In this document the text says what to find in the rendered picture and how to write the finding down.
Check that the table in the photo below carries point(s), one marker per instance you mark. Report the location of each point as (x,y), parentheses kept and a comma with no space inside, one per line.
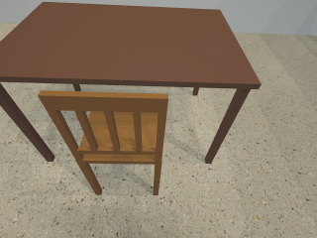
(103,44)

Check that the chair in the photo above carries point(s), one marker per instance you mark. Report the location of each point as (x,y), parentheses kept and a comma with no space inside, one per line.
(125,128)

